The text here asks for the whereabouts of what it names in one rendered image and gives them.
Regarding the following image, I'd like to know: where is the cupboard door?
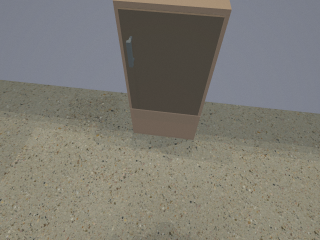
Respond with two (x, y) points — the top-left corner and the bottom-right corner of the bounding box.
(118, 7), (225, 116)

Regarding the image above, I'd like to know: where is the handle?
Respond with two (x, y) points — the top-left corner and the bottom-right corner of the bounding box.
(126, 36), (135, 68)

